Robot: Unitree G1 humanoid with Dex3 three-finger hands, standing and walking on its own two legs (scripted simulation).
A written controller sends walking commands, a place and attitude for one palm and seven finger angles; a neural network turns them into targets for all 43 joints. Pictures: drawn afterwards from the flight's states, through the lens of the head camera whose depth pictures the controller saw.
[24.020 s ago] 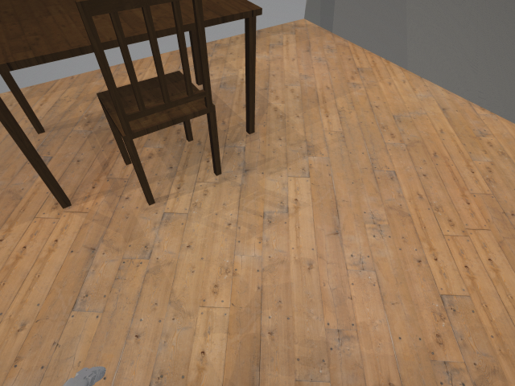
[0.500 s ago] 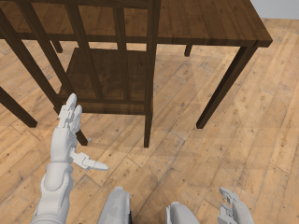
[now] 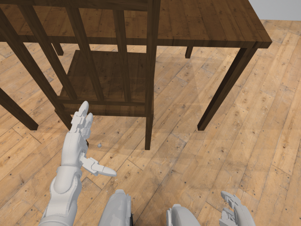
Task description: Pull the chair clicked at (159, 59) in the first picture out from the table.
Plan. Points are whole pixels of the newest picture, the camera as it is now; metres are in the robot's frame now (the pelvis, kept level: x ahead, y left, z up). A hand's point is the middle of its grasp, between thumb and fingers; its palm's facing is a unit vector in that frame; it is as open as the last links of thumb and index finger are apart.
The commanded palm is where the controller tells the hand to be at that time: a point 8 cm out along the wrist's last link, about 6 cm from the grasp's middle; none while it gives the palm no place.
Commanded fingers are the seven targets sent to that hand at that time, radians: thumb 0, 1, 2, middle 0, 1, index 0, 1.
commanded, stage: aim the fingers beside a spindle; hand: left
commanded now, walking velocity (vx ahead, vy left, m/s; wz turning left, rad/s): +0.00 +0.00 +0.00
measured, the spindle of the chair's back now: (90, 64) +0.56 +0.20 +0.05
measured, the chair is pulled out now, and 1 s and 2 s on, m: -0.08 -0.08 -0.08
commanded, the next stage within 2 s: none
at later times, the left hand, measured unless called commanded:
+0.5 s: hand (94, 139) +0.32 +0.15 +0.04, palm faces +0.04 -1.00 -0.04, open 16.9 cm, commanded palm +0.30 +0.21 +0.03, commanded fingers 0.00 -0.50 0.30 -0.06 -0.08 -0.06 -0.08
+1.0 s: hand (90, 145) +0.32 +0.17 +0.01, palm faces +0.03 -1.00 -0.01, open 16.9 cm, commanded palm +0.29 +0.21 +0.03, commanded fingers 0.00 -0.50 0.30 -0.06 -0.08 -0.06 -0.08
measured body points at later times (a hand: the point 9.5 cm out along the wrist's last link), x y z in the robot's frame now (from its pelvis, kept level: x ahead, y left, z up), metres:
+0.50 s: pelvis +0.00 +0.00 +0.00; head +0.10 +0.01 +0.44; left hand +0.31 +0.20 +0.04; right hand +0.15 -0.24 -0.10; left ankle +0.07 +0.11 -0.62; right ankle -0.02 -0.11 -0.62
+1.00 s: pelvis +0.00 +0.00 +0.00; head +0.09 +0.01 +0.44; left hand +0.31 +0.22 +0.02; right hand +0.15 -0.24 -0.10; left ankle +0.07 +0.11 -0.62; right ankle -0.02 -0.11 -0.62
